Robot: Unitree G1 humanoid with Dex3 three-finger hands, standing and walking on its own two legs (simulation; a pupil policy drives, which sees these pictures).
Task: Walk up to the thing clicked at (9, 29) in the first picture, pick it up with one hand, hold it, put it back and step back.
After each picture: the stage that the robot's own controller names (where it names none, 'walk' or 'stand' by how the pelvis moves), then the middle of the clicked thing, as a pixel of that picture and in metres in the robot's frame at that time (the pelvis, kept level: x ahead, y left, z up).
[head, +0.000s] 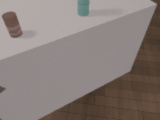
stand; (12, 25) +0.71 +0.37 +0.02
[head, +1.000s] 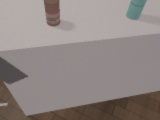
walk; (52, 11) +0.68 +0.19 +0.06
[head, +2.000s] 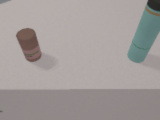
rise first; (29, 45) +0.48 +0.22 +0.06
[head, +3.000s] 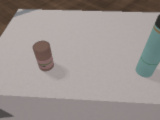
stand; (44, 56) +0.48 +0.18 +0.03
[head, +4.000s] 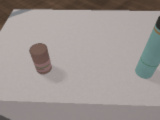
stand; (41, 59) +0.46 +0.18 +0.02
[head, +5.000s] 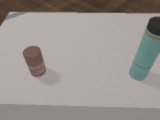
stand; (35, 61) +0.46 +0.21 +0.02
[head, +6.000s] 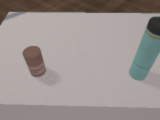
stand; (35, 62) +0.45 +0.21 +0.02
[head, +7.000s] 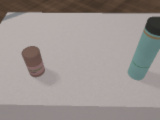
rise first; (34, 62) +0.45 +0.21 +0.02
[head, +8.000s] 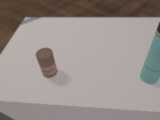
rise first; (47, 63) +0.46 +0.19 +0.03
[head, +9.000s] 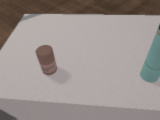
go down; (47, 60) +0.46 +0.19 +0.03
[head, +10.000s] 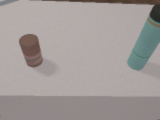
go down; (31, 51) +0.48 +0.18 +0.04
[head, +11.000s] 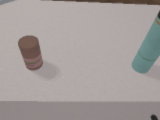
go down; (31, 53) +0.46 +0.18 +0.06
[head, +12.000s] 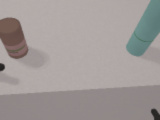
close in; (13, 39) +0.47 +0.19 +0.09
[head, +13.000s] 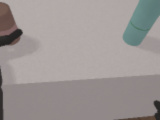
close; (4, 25) +0.51 +0.20 +0.11
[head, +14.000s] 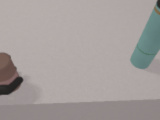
lift; (4, 73) +0.35 +0.23 +0.09
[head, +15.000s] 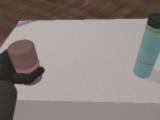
lift; (26, 63) +0.32 +0.17 +0.19
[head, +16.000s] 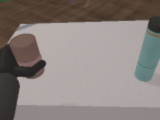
hold; (28, 57) +0.33 +0.17 +0.21
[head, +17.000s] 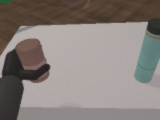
hold; (33, 61) +0.33 +0.16 +0.19
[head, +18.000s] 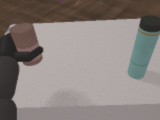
crouch; (27, 45) +0.40 +0.17 +0.21
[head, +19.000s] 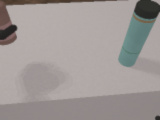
lower; (0, 23) +0.49 +0.22 +0.18
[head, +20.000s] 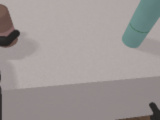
lower; (1, 27) +0.50 +0.21 +0.10
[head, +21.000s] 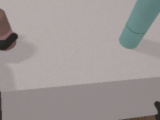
lower; out of the picture +0.50 +0.21 +0.10
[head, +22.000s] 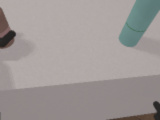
lower; out of the picture +0.50 +0.21 +0.10
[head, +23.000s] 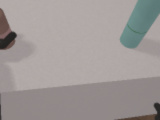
lower; out of the picture +0.50 +0.21 +0.10
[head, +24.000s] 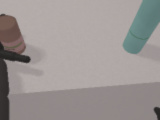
withdraw; (10, 36) +0.49 +0.20 +0.09
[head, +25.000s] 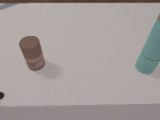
sink last; (33, 54) +0.45 +0.19 +0.07
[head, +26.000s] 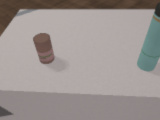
stand; (44, 49) +0.50 +0.20 +0.07
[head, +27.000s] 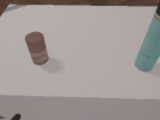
stand; (37, 49) +0.48 +0.19 +0.07
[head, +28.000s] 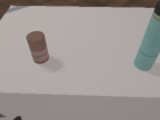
stand; (38, 48) +0.50 +0.19 +0.08
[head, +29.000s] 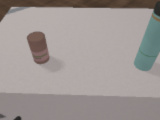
stand; (39, 48) +0.50 +0.19 +0.08
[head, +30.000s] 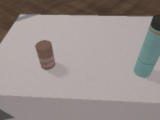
stand; (45, 55) +0.50 +0.18 +0.03
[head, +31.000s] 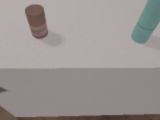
walk; (37, 22) +0.56 +0.18 +0.04
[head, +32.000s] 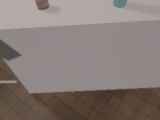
walk; out of the picture +0.83 +0.25 +0.04
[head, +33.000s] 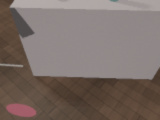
stand; out of the picture +1.15 +0.20 +0.04
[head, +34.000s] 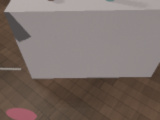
stand; out of the picture +1.11 +0.22 +0.02
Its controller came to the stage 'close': yes
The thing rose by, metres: 0.20
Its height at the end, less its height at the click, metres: +0.00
